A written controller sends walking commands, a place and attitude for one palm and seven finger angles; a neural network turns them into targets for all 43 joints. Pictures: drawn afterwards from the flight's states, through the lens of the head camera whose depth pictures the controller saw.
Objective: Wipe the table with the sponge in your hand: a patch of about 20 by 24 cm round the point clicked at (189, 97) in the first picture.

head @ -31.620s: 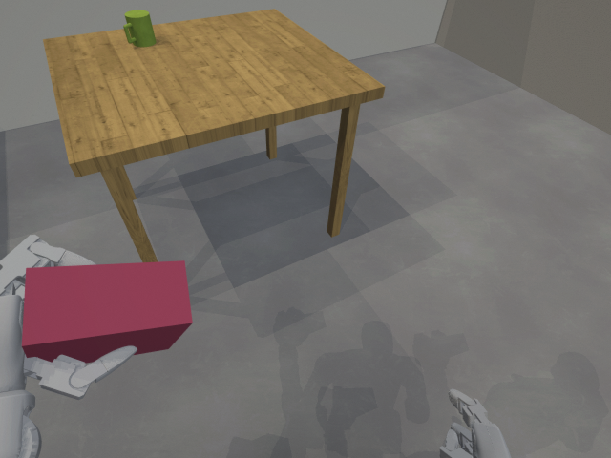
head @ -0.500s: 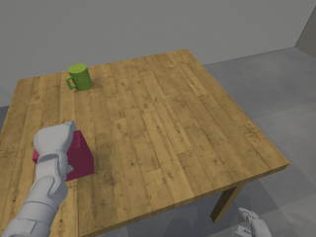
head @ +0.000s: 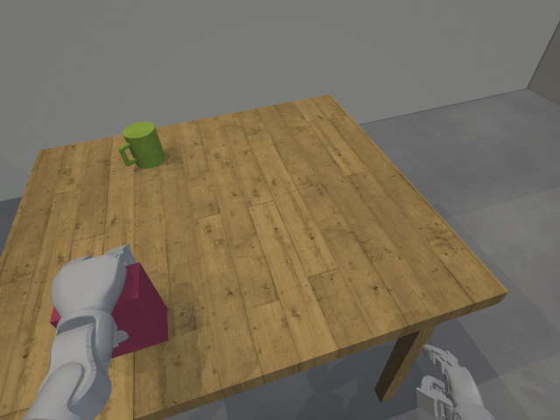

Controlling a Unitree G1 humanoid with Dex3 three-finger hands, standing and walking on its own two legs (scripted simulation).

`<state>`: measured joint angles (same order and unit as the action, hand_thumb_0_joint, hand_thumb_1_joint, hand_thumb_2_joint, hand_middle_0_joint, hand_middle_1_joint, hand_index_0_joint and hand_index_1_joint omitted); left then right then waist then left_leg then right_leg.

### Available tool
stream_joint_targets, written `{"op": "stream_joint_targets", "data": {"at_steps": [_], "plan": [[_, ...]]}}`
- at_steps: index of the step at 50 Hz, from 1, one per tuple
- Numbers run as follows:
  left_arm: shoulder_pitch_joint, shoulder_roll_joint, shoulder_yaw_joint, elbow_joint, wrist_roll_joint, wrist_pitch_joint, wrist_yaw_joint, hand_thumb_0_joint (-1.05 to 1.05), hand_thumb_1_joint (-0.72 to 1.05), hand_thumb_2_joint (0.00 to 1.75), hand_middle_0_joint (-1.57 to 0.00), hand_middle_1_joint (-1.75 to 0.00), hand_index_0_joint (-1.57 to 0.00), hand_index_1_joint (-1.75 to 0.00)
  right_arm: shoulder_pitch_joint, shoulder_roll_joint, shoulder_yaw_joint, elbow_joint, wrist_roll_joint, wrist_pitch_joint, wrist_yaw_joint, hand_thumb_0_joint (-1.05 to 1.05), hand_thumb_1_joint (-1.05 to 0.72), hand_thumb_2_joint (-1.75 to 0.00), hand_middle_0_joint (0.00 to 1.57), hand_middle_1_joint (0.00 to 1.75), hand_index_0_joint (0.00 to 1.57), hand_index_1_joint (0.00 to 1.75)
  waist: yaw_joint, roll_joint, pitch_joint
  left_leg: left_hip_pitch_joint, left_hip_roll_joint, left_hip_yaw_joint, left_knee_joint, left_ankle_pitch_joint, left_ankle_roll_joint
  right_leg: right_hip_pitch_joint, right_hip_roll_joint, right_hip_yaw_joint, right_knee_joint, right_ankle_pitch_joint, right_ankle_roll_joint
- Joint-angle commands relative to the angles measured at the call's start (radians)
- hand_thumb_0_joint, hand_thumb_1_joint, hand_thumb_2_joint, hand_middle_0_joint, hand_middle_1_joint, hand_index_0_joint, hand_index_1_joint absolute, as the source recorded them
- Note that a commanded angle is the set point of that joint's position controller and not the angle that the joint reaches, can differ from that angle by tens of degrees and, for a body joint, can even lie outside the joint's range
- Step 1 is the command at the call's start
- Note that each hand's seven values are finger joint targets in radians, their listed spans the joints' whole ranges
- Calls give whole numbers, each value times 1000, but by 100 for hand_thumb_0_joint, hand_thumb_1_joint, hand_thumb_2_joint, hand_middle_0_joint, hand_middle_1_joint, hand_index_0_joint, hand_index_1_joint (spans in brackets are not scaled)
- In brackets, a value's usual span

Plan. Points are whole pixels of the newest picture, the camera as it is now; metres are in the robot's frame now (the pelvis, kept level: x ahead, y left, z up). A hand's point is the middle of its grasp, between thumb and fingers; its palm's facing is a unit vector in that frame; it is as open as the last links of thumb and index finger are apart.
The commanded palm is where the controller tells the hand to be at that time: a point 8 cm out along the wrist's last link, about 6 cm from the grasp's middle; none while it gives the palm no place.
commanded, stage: wipe back along the first lane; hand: left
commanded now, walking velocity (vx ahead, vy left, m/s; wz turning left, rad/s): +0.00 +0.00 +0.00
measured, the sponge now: (122, 321) +0.25 +0.29 -0.01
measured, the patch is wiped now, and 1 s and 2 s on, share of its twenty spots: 1.00 1.00 1.00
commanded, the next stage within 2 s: lift the sponge slowly off the table in 0.20 s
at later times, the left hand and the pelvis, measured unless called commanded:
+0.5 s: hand (106, 321) +0.22 +0.28 +0.04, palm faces +0.01 -0.10 -1.00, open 10.6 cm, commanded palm +0.19 +0.26 +0.09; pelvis -0.01 +0.00 +0.00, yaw +0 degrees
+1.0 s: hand (114, 326) +0.21 +0.26 +0.06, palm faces -0.01 -0.14 -0.99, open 10.5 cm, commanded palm +0.19 +0.26 +0.13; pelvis -0.01 -0.01 +0.01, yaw +0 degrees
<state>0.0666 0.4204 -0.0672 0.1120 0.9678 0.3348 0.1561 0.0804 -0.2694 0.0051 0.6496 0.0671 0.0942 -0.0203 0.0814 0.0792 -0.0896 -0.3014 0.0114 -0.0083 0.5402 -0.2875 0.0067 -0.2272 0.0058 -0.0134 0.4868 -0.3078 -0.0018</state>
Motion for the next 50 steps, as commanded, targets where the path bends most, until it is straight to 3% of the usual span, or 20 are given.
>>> {"op": "stream_joint_targets", "data": {"at_steps": [1, 4, 6, 9, 13, 18, 20, 23, 24, 27, 29, 31, 36, 39, 40, 43, 44, 47, 49, 50], "plan": [[-27, 77, 25, -68, -37, 19, -31, 0, 10, 130, -120, -160, -120, -160, -174, -106, -41, -157, 1, -54, -8, 0, -90, -90, 20, 30, 20, 30, 7, -118, -88, 86, -33, -12, -47, 260, 38, 17, 29, 6, -54, 347, -57], [29, 121, 74, -91, -49, 15, -28, 0, 10, 130, -120, -160, -120, -160, -182, -111, -41, -157, -3, -58, -10, 0, -90, -90, 20, 30, 20, 30, 22, -134, -118, 88, -36, -11, -44, 266, 37, 54, 26, 24, -48, 392, -57], [60, 67, 24, -102, -49, 19, -32, 0, 10, 130, -120, -160, -120, -160, -191, -100, -36, -164, 1, -60, -8, 0, -90, -90, 20, 30, 20, 30, 18, -126, -95, 84, -36, -7, -45, 264, 36, 42, 23, 15, -47, 386, -53], [90, 82, 41, -139, -49, 21, -29, 0, 10, 130, -120, -160, -120, -160, -198, -104, -40, -165, -3, -64, -3, 0, -90, -90, 20, 30, 20, 30, 24, -122, -93, 88, -33, -15, -50, 264, 36, 43, 27, 25, -50, 374, -58], [160, 38, 0, -166, -49, 29, -28, 0, 10, 130, -120, -160, -120, -160, -209, -94, -35, -171, 0, -66, 5, 0, -90, -90, 20, 30, 20, 30, 27, -120, -61, 81, -29, -16, -54, 259, 34, 29, 27, 9, -51, 343, -56], [22, 71, 13, -166, -32, 50, -21, 0, 10, 130, -120, -160, -120, -160, -218, -98, -33, -155, -2, -63, -11, 0, -90, -90, 20, 30, 20, 30, 16, -109, -28, 86, -27, -22, -74, 195, 37, -10, 33, 17, -78, 224, -58], [-20, 82, 13, -202, -23, 56, -19, 0, 10, 130, -120, -160, -120, -160, -225, -97, -33, -162, -3, -66, -15, 0, -90, -90, 20, 30, 20, 30, 25, -78, -61, 106, -28, -28, -83, 190, 41, 4, 34, 7, -81, 197, -60], [-20, 67, -5, -208, -19, 54, -25, 0, 10, 130, -120, -160, -120, -160, -230, -91, -31, -156, -5, -72, -15, 0, -90, -90, 20, 30, 20, 30, 23, -71, -79, 127, -27, -29, -83, 219, 40, 16, 34, 14, -78, 220, -63], [-39, 104, 24, -236, -16, 50, -24, 0, 10, 130, -120, -160, -120, -160, -235, -97, -33, -154, -7, -72, -15, 0, -90, -90, 20, 30, 20, 30, 26, -55, -94, 137, -25, -35, -89, 221, 39, 28, 39, 27, -78, 215, -69], [-60, 57, -27, -249, -15, 48, -31, 0, 10, 130, -120, -160, -120, -160, -241, -88, -29, -159, -8, -79, -14, 0, -90, -90, 20, 30, 20, 30, 22, -53, -87, 148, -23, -36, -91, 224, 42, 21, 38, 7, -84, 212, -66], [-61, 117, 30, -268, -16, 43, -29, 0, 10, 130, -120, -160, -120, -160, -241, -93, -30, -154, -12, -79, -17, 0, -90, -90, 20, 30, 20, 30, 27, -44, -95, 152, -24, -42, -99, 227, 39, 40, 42, 27, -86, 213, -71], [-70, 84, 1, -266, -15, 43, -31, 0, 10, 130, -120, -160, -120, -160, -244, -83, -27, -153, -11, -84, -18, 0, -90, -90, 20, 30, 20, 30, 22, -57, -83, 159, -25, -36, -96, 241, 42, 37, 38, 13, -87, 231, -67], [-107, 87, -6, -314, -9, 37, -30, 0, 10, 130, -120, -160, -120, -160, -251, -79, -25, -155, -14, -95, -19, 0, -90, -90, 20, 30, 20, 30, 26, -44, -92, 181, -23, -40, -108, 254, 43, 52, 37, 16, -96, 231, -68], [-153, 163, 55, -321, 0, 37, -30, 0, 10, 130, -120, -160, -120, -160, -254, -93, -26, -139, -20, -92, -24, 0, -90, -90, 20, 30, 20, 30, 28, -39, -92, 192, -25, -42, -117, 246, 40, 64, 40, 40, -113, 224, -74], [-161, 128, 22, -340, 4, 37, -32, 0, 10, 130, -120, -160, -120, -160, -258, -85, -23, -152, -18, -97, -25, 0, -90, -90, 20, 30, 20, 30, 32, -21, -108, 198, -30, -37, -113, 261, 44, 76, 36, 19, -110, 243, -71], [-150, 133, 28, -348, 3, 30, -34, 0, 10, 130, -120, -160, -120, -160, -258, -84, -25, -142, -20, -100, -25, 0, -90, -90, 20, 30, 20, 30, 30, -29, -110, 212, -30, -33, -111, 292, 42, 84, 33, 26, -111, 283, -70], [-146, 178, 71, -360, 1, 29, -31, 0, 10, 130, -120, -160, -120, -160, -259, -89, -26, -140, -23, -102, -25, 0, -90, -90, 20, 30, 20, 30, 35, -26, -115, 217, -28, -38, -117, 288, 41, 95, 38, 43, -117, 277, -75], [-142, 154, 53, -361, 2, 30, -35, 0, 10, 130, -120, -160, -120, -160, -267, -86, -23, -137, -23, -102, -26, 0, -90, -90, 20, 30, 20, 30, 37, -23, -107, 224, -33, -30, -114, 300, 41, 97, 32, 29, -127, 301, -71], [-152, 218, 105, -395, 7, 27, -32, 0, 10, 130, -120, -160, -120, -160, -274, -90, -25, -134, -27, -103, -26, 0, -90, -90, 20, 30, 20, 30, 42, -11, -109, 229, -33, -35, -122, 298, 39, 112, 34, 58, -131, 293, -76], [-172, 185, 71, -402, 12, 29, -33, 0, 10, 130, -120, -160, -120, -160, -274, -83, -21, -140, -26, -106, -29, 0, -90, -90, 20, 30, 20, 30, 43, -1, -122, 235, -38, -29, -118, 298, 43, 113, 31, 35, -132, 289, -73]]}}
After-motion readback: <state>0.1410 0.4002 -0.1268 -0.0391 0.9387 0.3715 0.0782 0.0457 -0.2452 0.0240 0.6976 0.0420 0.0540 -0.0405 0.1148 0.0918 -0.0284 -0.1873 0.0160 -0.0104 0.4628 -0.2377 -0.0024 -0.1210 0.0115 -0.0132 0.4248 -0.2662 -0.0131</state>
